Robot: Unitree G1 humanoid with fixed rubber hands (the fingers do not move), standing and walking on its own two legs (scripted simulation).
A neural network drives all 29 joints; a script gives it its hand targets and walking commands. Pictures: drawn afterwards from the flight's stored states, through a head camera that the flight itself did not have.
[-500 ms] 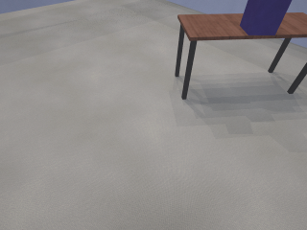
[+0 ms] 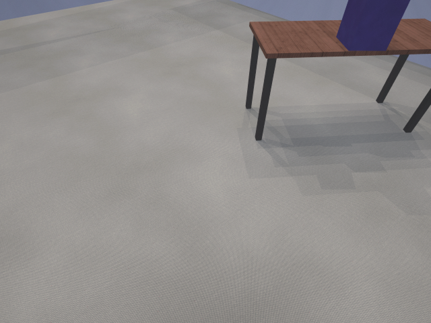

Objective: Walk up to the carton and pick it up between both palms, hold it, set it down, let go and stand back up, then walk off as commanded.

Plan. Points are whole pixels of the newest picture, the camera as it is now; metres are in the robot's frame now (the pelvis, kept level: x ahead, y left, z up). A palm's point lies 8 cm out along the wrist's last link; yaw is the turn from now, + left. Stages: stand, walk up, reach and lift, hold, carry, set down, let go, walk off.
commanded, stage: stand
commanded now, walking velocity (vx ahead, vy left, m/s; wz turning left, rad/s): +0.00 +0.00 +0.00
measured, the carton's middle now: (369, 20) +1.58 -0.86 +0.00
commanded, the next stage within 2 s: walk up in 0.30 s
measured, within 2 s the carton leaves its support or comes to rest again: neither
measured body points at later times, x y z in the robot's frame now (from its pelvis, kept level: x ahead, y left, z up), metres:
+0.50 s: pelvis -0.01 +0.00 +0.00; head -0.01 +0.01 +0.45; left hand +0.08 +0.27 -0.14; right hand +0.08 -0.26 -0.13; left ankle +0.03 +0.11 -0.73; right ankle +0.03 -0.13 -0.73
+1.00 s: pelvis +0.07 -0.16 +0.00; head +0.08 -0.19 +0.45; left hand +0.15 +0.17 -0.09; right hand +0.12 -0.47 -0.14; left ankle +0.01 +0.04 -0.66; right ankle +0.06 -0.24 -0.73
